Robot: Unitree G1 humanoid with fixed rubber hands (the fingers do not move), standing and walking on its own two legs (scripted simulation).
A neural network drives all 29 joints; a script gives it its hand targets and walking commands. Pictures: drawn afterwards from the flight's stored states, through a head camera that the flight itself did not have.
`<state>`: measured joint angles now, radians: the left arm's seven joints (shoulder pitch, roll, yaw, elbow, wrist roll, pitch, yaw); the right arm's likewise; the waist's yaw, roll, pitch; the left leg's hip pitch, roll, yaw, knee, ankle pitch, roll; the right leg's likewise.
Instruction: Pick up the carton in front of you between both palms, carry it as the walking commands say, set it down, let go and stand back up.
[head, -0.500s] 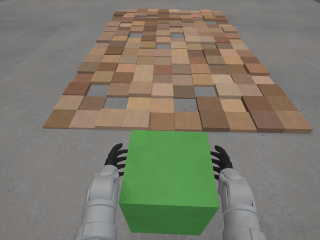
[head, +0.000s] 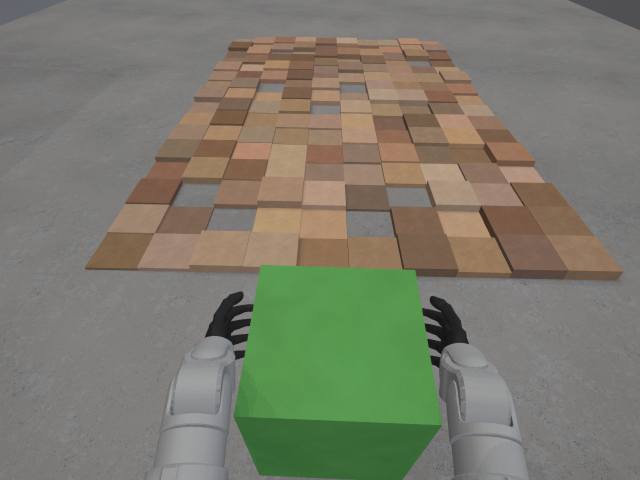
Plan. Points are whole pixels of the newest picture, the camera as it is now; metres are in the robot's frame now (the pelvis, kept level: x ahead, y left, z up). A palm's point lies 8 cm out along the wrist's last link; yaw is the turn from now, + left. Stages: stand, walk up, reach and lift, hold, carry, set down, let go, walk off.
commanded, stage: hold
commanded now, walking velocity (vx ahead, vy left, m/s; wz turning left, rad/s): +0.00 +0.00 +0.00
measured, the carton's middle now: (333, 377) +0.29 +0.00 -0.03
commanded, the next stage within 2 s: carry in 0.94 s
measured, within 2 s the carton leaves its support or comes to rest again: neither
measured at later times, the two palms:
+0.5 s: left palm (218, 349) +0.28 +0.15 +0.05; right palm (454, 357) +0.28 -0.15 +0.05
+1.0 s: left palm (220, 346) +0.28 +0.15 +0.05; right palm (453, 352) +0.28 -0.15 +0.05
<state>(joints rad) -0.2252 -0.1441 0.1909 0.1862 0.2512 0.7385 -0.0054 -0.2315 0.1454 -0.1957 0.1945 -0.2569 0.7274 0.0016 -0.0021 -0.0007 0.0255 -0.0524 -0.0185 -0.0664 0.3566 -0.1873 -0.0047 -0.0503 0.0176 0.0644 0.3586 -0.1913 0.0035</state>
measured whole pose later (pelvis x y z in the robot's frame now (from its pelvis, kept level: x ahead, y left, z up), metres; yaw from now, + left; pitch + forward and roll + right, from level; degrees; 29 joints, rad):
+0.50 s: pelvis -0.01 +0.00 +0.00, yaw +0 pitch -8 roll +0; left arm -0.29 -0.16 0.25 0.23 0.27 0.76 -0.01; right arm -0.30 0.16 -0.25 0.24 -0.28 0.75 0.01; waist 0.00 0.00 0.05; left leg -0.05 -0.02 -0.06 0.39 -0.19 0.00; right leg -0.05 0.02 0.07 0.39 -0.19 0.01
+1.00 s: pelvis +0.00 +0.00 +0.00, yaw +0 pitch -4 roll +0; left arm -0.23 -0.14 0.19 0.18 0.25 0.79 -0.01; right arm -0.23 0.15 -0.20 0.18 -0.26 0.78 0.00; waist 0.00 0.00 -0.04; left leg -0.14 -0.02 -0.06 0.44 -0.27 -0.01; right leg -0.13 0.02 0.06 0.44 -0.27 0.00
